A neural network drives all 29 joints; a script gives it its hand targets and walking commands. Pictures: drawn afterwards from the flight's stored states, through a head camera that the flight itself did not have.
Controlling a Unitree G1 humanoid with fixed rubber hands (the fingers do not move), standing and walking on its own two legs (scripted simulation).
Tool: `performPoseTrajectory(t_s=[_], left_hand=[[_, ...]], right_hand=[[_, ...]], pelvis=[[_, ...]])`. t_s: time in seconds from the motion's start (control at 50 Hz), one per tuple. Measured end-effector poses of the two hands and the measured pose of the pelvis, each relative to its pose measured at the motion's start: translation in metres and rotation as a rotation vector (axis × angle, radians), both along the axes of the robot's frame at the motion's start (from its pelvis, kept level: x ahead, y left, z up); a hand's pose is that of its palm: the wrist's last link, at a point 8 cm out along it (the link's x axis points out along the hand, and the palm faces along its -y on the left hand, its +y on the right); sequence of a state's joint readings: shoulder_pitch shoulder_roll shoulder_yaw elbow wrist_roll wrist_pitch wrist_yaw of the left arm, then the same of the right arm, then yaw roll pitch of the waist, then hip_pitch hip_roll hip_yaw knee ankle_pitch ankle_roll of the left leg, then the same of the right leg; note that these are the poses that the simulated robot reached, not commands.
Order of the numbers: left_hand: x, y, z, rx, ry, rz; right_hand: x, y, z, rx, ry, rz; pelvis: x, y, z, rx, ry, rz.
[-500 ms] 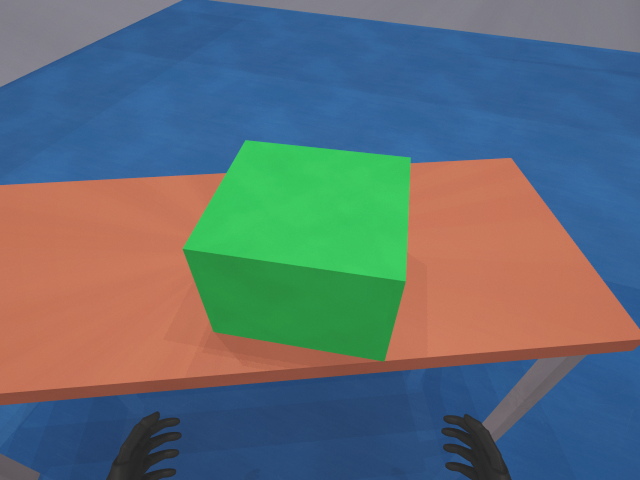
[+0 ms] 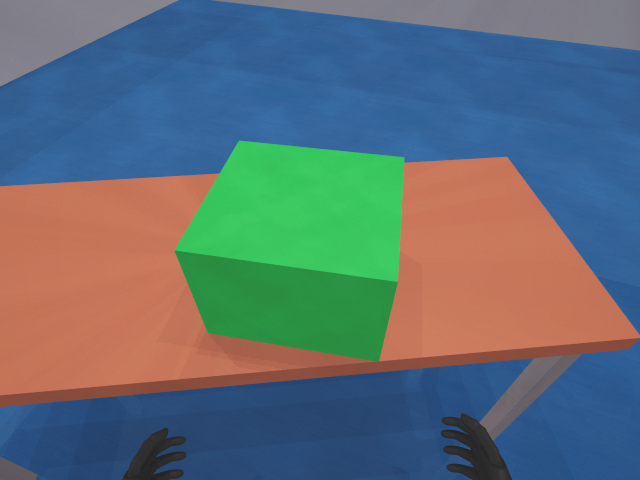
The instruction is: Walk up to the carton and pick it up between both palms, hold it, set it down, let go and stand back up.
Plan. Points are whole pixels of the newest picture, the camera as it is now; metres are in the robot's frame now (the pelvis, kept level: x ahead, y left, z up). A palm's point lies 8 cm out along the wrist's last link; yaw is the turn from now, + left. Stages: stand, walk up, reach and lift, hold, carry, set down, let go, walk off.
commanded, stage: let go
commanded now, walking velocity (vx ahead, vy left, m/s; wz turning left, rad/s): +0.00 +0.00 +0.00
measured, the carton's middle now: (305, 245) +0.49 +0.02 -0.01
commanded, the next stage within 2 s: stand in 0.12 s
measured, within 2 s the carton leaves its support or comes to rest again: neither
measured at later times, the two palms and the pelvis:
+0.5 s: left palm out of the picture +0.15 +0.28 -0.07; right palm out of the picture +0.12 -0.27 -0.09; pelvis +0.00 +0.00 +0.00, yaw +0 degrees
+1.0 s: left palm out of the picture +0.13 +0.28 -0.08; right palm out of the picture +0.11 -0.27 -0.10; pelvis +0.00 +0.00 +0.00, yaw +0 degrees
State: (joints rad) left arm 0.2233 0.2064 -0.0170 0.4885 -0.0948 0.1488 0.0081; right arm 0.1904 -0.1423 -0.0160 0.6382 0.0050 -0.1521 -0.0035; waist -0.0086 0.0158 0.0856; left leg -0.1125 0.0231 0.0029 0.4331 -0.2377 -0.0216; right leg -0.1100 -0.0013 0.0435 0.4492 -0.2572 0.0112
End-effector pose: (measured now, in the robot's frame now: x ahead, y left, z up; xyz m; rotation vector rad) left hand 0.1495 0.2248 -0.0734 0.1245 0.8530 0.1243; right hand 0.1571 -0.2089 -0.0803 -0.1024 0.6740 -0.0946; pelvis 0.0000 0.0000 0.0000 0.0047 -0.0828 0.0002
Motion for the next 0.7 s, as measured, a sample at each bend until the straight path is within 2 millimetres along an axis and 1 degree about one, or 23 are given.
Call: performPoseTrajectory(t_s=[0.16, 0.2, 0.24, 0.36, 0.44, 0.54, 0.7], left_hand=[[-0.001, -0.001, -0.001, 0.005, 0.000, -0.005], [0.000, 0.001, -0.001, 0.024, -0.005, -0.019], [0.001, 0.008, 0.001, 0.056, -0.020, -0.038], [0.002, 0.041, 0.007, 0.159, -0.034, -0.083], [0.001, 0.054, 0.007, 0.191, -0.019, -0.096], [-0.003, 0.059, 0.004, 0.197, 0.002, -0.097], [-0.011, 0.057, -0.003, 0.179, 0.036, -0.091]], right_hand=[[-0.004, -0.001, -0.002, -0.005, 0.007, 0.001], [-0.007, -0.004, -0.004, -0.020, 0.035, 0.008], [-0.012, -0.012, -0.007, -0.047, 0.089, 0.008], [-0.031, -0.045, -0.011, -0.141, 0.217, -0.004], [-0.037, -0.059, -0.010, -0.180, 0.257, -0.008], [-0.038, -0.062, -0.010, -0.186, 0.271, -0.010], [-0.041, -0.062, -0.012, -0.180, 0.284, -0.009]], pelvis=[[-0.001, 0.000, 0.000, 0.000, -0.001, 0.000], [-0.001, 0.000, 0.000, 0.000, -0.001, 0.000], [-0.001, 0.000, 0.000, 0.000, -0.001, 0.000], [0.001, 0.000, 0.000, 0.000, 0.006, 0.000], [0.003, 0.001, 0.000, 0.000, 0.009, 0.000], [0.003, 0.001, 0.000, 0.000, 0.010, 0.000], [0.003, 0.001, 0.000, 0.000, 0.010, 0.000]])
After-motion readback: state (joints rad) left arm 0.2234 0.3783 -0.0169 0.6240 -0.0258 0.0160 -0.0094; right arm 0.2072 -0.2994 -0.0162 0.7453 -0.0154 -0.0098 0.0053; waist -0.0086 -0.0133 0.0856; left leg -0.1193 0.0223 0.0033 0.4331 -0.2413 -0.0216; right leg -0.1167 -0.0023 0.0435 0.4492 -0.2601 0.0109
